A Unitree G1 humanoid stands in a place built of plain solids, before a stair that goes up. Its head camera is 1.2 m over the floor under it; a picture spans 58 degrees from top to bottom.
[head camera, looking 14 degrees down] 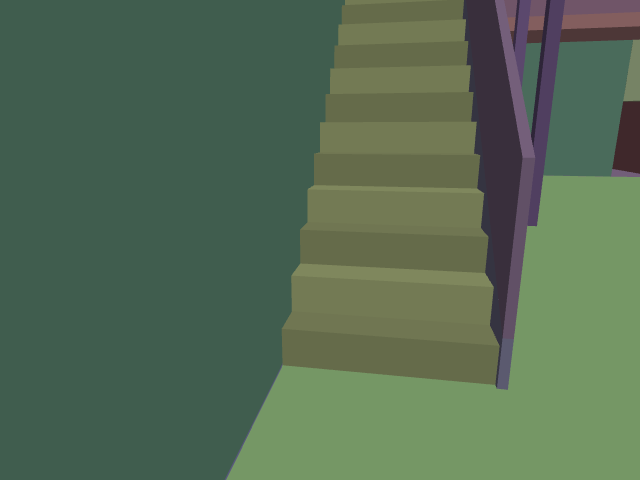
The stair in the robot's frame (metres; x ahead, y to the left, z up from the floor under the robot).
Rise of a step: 0.21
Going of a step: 0.23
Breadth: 1.08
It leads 10 degrees to the right of straight ahead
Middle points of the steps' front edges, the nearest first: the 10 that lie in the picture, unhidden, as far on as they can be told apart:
1.97 -0.33 0.21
2.20 -0.37 0.42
2.43 -0.41 0.64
2.66 -0.45 0.85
2.89 -0.49 1.06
3.12 -0.53 1.27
3.35 -0.57 1.48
3.58 -0.61 1.69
3.81 -0.65 1.90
4.04 -0.69 2.11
